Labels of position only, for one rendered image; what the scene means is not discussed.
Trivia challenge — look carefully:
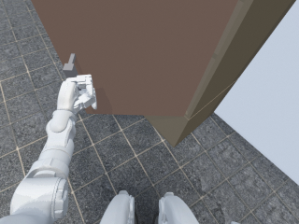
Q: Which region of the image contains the right robot thigh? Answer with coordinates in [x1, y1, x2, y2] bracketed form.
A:
[159, 195, 199, 224]

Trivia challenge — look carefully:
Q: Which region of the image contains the robot right shin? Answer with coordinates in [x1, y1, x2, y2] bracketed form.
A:
[158, 192, 174, 224]

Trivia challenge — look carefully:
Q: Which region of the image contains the cupboard door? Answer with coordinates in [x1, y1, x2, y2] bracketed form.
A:
[31, 0, 238, 117]

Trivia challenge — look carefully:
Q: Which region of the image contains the left robot forearm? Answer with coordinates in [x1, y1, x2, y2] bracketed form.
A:
[10, 109, 77, 215]

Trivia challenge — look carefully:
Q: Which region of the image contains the robot left hand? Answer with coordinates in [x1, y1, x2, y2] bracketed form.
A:
[57, 75, 97, 116]

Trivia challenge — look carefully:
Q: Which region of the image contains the robot left upper arm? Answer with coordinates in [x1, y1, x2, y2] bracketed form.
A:
[0, 177, 69, 224]

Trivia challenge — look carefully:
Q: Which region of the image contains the handle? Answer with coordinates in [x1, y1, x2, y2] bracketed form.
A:
[63, 53, 84, 91]

